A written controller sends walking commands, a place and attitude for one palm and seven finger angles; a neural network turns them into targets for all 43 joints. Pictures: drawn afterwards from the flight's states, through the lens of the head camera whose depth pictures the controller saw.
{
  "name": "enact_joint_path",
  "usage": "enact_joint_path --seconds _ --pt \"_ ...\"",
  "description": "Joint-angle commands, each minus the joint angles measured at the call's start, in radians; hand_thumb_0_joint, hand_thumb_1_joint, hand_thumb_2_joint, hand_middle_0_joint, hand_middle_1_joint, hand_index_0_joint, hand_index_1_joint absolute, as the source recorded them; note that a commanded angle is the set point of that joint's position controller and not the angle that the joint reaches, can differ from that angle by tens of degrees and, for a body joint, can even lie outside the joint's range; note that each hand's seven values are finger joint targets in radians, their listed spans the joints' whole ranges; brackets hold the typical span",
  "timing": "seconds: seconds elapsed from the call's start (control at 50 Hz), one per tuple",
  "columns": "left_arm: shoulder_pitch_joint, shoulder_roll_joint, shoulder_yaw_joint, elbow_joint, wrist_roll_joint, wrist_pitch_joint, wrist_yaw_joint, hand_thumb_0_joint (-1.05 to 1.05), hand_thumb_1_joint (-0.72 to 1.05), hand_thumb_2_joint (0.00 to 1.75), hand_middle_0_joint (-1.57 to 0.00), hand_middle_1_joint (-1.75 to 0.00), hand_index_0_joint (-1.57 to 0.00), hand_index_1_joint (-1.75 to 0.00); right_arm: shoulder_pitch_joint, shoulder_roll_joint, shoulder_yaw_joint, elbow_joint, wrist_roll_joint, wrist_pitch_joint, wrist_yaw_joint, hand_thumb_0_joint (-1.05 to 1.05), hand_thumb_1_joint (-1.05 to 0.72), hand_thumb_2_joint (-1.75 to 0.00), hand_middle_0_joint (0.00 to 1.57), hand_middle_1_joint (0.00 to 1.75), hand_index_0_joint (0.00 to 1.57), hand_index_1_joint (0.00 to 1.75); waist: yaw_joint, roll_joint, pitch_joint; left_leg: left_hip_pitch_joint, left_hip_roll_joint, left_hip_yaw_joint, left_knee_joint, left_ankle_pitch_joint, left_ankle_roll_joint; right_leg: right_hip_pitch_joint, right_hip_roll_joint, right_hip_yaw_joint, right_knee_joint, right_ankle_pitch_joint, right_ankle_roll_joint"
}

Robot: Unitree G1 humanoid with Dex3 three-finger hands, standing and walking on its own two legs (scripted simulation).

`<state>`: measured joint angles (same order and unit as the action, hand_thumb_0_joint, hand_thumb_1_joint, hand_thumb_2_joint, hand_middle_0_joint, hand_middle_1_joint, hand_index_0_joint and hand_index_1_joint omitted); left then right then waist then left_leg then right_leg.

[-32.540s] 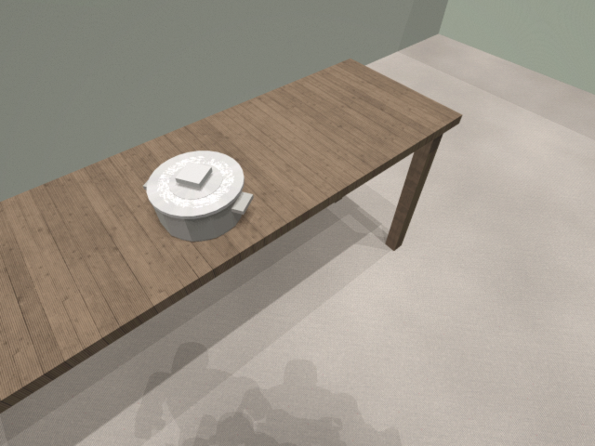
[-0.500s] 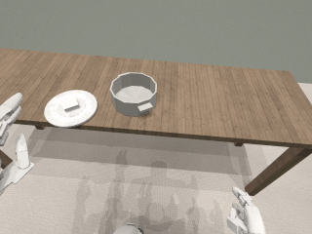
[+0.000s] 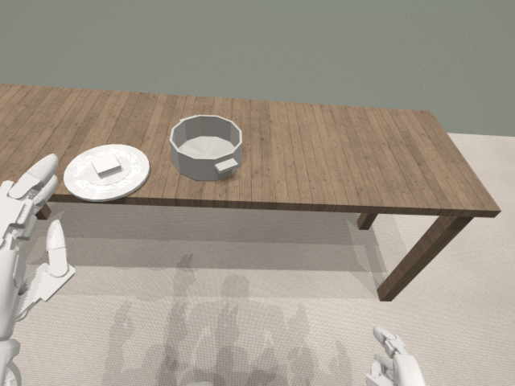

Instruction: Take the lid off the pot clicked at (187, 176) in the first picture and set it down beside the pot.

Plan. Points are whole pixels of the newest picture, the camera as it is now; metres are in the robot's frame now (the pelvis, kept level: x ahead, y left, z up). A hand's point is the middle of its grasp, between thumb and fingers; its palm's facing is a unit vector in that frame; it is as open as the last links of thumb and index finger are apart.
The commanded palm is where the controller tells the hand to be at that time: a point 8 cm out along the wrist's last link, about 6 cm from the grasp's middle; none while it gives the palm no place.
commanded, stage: stop stepping back and stand still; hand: left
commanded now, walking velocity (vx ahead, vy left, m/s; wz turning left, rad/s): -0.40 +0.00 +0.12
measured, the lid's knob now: (106, 164) +0.60 +0.41 -0.08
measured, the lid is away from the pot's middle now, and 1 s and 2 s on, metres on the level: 0.25 0.25 0.25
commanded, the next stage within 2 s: let the arm hang, fingers relaxed in 1.98 s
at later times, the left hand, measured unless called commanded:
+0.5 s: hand out of the picture +0.10 +0.26 +0.15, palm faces +0.38 -0.84 -0.39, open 7.4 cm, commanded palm +0.05 +0.29 +0.18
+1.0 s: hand out of the picture +0.07 +0.27 -0.09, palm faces +0.19 -0.93 -0.33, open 7.4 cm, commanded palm none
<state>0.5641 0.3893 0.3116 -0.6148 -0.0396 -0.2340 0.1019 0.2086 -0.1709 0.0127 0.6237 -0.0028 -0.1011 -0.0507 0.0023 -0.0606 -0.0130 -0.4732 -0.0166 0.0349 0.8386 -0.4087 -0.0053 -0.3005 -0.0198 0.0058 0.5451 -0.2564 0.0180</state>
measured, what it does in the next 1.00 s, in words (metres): steps on the spot: left foot, then right foot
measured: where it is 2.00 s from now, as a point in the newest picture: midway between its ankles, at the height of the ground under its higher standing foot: outside the picture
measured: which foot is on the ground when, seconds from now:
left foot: up 0.00-0.02, down 0.04-0.58, up 0.60-0.72, down 0.74-1.00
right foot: down 0.00-0.42, up 0.44-0.50, down 0.52-1.00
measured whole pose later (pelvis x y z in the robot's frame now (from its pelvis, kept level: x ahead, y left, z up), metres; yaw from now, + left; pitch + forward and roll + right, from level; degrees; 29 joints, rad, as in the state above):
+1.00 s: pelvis -0.09 +0.02 -0.01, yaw +6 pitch -1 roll -1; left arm 0.24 0.27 0.09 0.48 0.04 0.05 0.03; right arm 0.24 -0.24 -0.03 0.82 -0.03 -0.01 0.02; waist -0.02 0.01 -0.06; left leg -0.36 -0.03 -0.05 0.70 -0.32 0.02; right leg -0.34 -0.04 -0.10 0.68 -0.32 -0.01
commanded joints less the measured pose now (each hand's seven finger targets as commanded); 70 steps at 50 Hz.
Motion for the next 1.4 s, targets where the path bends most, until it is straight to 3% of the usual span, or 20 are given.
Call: enact_joint_path --seconds 0.0,0.02,0.04,0.08,0.12,0.2,0.24,0.28,0.34,0.38,0.42,0.5,0.58,0.72,0.78,0.8,0.9,1.0,1.12,1.38 --pt "-0.156 -0.053 -0.234 0.712 0.079 0.123 -0.110 0.00 0.90 0.90 -0.20 -0.30 -0.20 -0.30 -0.032 -0.362 -0.130 0.104 -0.013 -0.073 0.042 0.00 -0.90 -0.90 0.20 0.30 0.20 0.30 -0.066 0.310 -0.027 0.115 0.255 -0.408 -0.234 0.718 0.110 -0.275 -0.125 0.022 0.341 0.248 0.002" --pt "-0.362 0.284 0.173 -0.578 -0.042 -0.043 -0.021 0.00 0.90 0.90 -0.20 -0.30 -0.20 -0.30 -0.194 -0.135 -0.083 -0.275 0.039 -0.060 0.026 0.00 -0.90 -0.90 0.20 0.30 0.20 0.30 0.010 0.301 -0.228 0.269 0.336 -0.323 -0.555 0.510 0.145 -0.103 0.052 0.034 0.404 -0.315 0.024" --pt "-0.183 0.357 0.248 -0.451 -0.037 -0.102 0.006 0.00 0.90 0.90 -0.20 -0.30 -0.20 -0.30 -0.087 -0.185 -0.073 -0.221 0.028 -0.098 -0.005 0.00 -0.90 -0.90 0.20 0.30 0.20 0.30 -0.027 0.203 -0.156 0.166 0.349 -0.482 -0.615 0.112 0.165 -0.131 0.101 0.052 0.510 -0.375 -0.004" --pt "0.176 0.230 0.230 -0.407 -0.048 -0.017 0.026 0.00 0.90 0.90 -0.20 -0.30 -0.20 -0.30 -0.071 -0.131 -0.073 -0.221 0.009 -0.083 0.017 0.00 -0.90 -0.90 0.20 0.30 0.20 0.30 -0.009 0.370 -0.230 0.370 0.291 -0.400 -0.491 0.545 0.172 -0.260 0.050 0.088 0.484 -0.288 -0.006" --pt "0.223 0.225 0.254 -0.422 -0.033 0.000 0.041 0.00 0.90 0.90 -0.20 -0.30 -0.20 -0.30 -0.086 -0.121 -0.067 -0.201 0.020 -0.085 0.036 0.00 -0.90 -0.90 0.20 0.30 0.20 0.30 0.003 0.380 -0.192 0.290 0.242 -0.273 -0.464 0.449 0.129 -0.128 0.024 0.045 0.283 -0.216 -0.006" --pt "0.166 0.175 0.187 -0.271 -0.011 -0.005 0.042 0.00 0.90 0.90 -0.20 -0.30 -0.20 -0.30 -0.063 -0.156 -0.069 -0.218 0.027 -0.068 0.010 0.00 -0.90 -0.90 0.20 0.30 0.20 0.30 -0.014 0.122 -0.069 -0.050 0.075 -0.075 -0.374 -0.175 0.033 0.236 0.001 -0.011 -0.134 -0.098 -0.051" --pt "0.057 0.175 0.183 -0.167 -0.019 -0.008 0.042 0.00 0.90 0.90 -0.20 -0.30 -0.20 -0.30 -0.051 -0.171 -0.078 -0.188 0.021 -0.064 -0.007 0.00 -0.90 -0.90 0.20 0.30 0.20 0.30 -0.028 -0.096 -0.019 0.069 -0.003 -0.043 -0.021 -0.069 0.007 -0.078 -0.206 0.280 -0.330 -0.363 -0.149" --pt "0.038 0.146 0.153 -0.077 -0.026 0.008 0.047 0.00 0.90 0.90 -0.20 -0.30 -0.20 -0.30 -0.029 -0.159 -0.077 -0.131 0.023 -0.052 -0.020 0.00 -0.90 -0.90 0.20 0.30 0.20 0.30 -0.050 -0.169 -0.006 0.238 0.019 -0.063 0.110 0.007 0.018 -0.304 -0.245 0.279 -0.349 -0.493 -0.168" --pt "-0.067 0.122 0.102 -0.096 -0.014 0.012 0.050 0.00 0.90 0.90 -0.20 -0.30 -0.20 -0.30 -0.093 -0.149 -0.048 -0.151 0.020 -0.054 -0.040 0.00 -0.90 -0.90 0.20 0.30 0.20 0.30 -0.052 -0.004 0.057 0.263 0.066 -0.082 -0.309 -0.037 0.055 -0.268 -0.142 0.113 -0.174 -0.413 -0.089" --pt "-0.043 0.143 0.121 -0.142 -0.002 -0.010 0.053 0.00 0.90 0.90 -0.20 -0.30 -0.20 -0.30 -0.088 -0.180 -0.044 -0.178 0.024 -0.079 -0.043 0.00 -0.90 -0.90 0.20 0.30 0.20 0.30 -0.025 0.287 0.041 0.160 0.207 -0.326 -0.598 -0.179 0.119 -0.112 0.030 -0.026 0.108 -0.192 -0.024" --pt "-0.007 0.151 0.124 -0.150 0.010 0.002 0.042 0.00 0.90 0.90 -0.20 -0.30 -0.20 -0.30 -0.115 -0.155 -0.037 -0.174 0.020 -0.089 -0.031 0.00 -0.90 -0.90 0.20 0.30 0.20 0.30 -0.004 0.307 0.037 0.001 0.235 -0.385 -0.716 -0.402 0.130 0.022 0.052 -0.030 0.194 -0.177 -0.011" --pt "0.021 0.158 0.110 -0.168 0.022 0.011 0.034 0.00 0.90 0.90 -0.20 -0.30 -0.20 -0.30 -0.115 -0.150 -0.035 -0.173 0.013 -0.089 -0.007 0.00 -0.90 -0.90 0.20 0.30 0.20 0.30 0.014 0.151 0.047 -0.090 0.149 -0.213 -0.584 -0.263 0.092 0.230 0.040 -0.010 -0.051 -0.142 -0.032" --pt "-0.037 0.172 0.123 -0.154 0.003 0.001 0.040 0.00 0.90 0.90 -0.20 -0.30 -0.20 -0.30 -0.080 -0.134 -0.055 -0.117 0.001 -0.069 -0.011 0.00 -0.90 -0.90 0.20 0.30 0.20 0.30 -0.018 -0.112 0.001 0.038 0.000 -0.049 0.128 0.010 0.030 -0.036 -0.272 0.456 -0.391 -0.390 -0.204" --pt "-0.038 0.148 0.117 -0.159 0.002 -0.014 0.059 0.00 0.90 0.90 -0.20 -0.30 -0.20 -0.30 -0.108 -0.161 -0.044 -0.187 0.023 -0.068 -0.036 0.00 -0.90 -0.90 0.20 0.30 0.20 0.30 -0.008 0.176 -0.067 0.224 0.166 -0.210 -0.494 0.070 0.096 0.045 0.012 0.015 -0.004 -0.056 -0.023" --pt "-0.013 0.126 0.106 -0.117 0.016 0.000 0.049 0.00 0.90 0.90 -0.20 -0.30 -0.20 -0.30 -0.128 -0.147 -0.027 -0.184 0.023 -0.075 -0.032 0.00 -0.90 -0.90 0.20 0.30 0.20 0.30 -0.004 0.214 0.107 -0.031 0.167 -0.248 -0.646 -0.327 0.097 0.081 0.020 0.011 -0.032 -0.151 -0.011" --pt "-0.168 -0.031 -0.202 0.704 0.116 0.154 -0.074 0.00 0.90 0.90 -0.20 -0.30 -0.20 -0.30 -0.081 -0.335 -0.125 0.107 -0.022 -0.095 0.054 0.00 -0.90 -0.90 0.20 0.30 0.20 0.30 -0.057 0.147 0.155 -0.101 0.127 -0.288 -0.427 0.009 0.078 -0.044 -0.048 -0.004 0.074 0.004 -0.065" --pt "-0.281 -0.024 -0.213 0.942 0.083 0.235 -0.089 0.00 0.90 0.90 -0.20 -0.30 -0.20 -0.30 0.083 -0.186 -0.097 0.096 -0.022 0.060 0.060 0.00 -0.90 -0.90 0.20 0.30 0.20 0.30 -0.042 -0.257 -0.040 0.096 0.012 -0.069 -0.109 0.085 0.043 -0.047 -0.194 0.093 -0.159 -0.213 -0.144" --pt "-0.336 -0.045 -0.250 1.224 0.061 0.255 -0.091 0.00 0.90 0.90 -0.20 -0.30 -0.20 -0.30 0.053 -0.215 -0.076 0.136 -0.044 0.085 0.045 0.00 -0.90 -0.90 0.20 0.30 0.20 0.30 -0.010 0.271 0.098 0.015 0.183 -0.391 -0.529 0.077 0.132 -0.039 0.004 -0.021 0.112 -0.141 -0.050" --pt "-0.252 -0.051 -0.263 1.507 0.047 0.218 -0.083 0.00 0.90 0.90 -0.20 -0.30 -0.20 -0.30 0.105 -0.131 -0.058 0.259 -0.015 0.080 0.024 0.00 -0.90 -0.90 0.20 0.30 0.20 0.30 -0.001 0.168 -0.051 0.151 0.074 -0.125 -0.379 0.234 0.052 0.170 -0.079 0.074 -0.097 0.092 -0.088" --pt "-0.214 -0.140 -0.296 1.697 0.042 0.221 -0.065 0.00 0.90 0.90 -0.20 -0.30 -0.20 -0.30 0.208 -0.067 -0.049 0.412 -0.008 0.096 0.010 0.00 -0.90 -0.90 0.20 0.30 0.20 0.30 -0.014 0.068 0.046 0.216 0.110 -0.135 -0.439 0.272 0.063 0.129 -0.056 0.011 -0.151 0.097 -0.067"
